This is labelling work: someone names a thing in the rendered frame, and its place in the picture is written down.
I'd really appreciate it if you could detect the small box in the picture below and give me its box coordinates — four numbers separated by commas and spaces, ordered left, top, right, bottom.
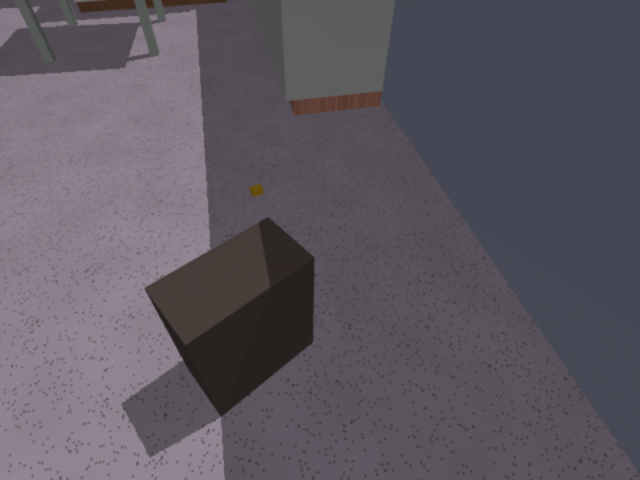
250, 184, 264, 197

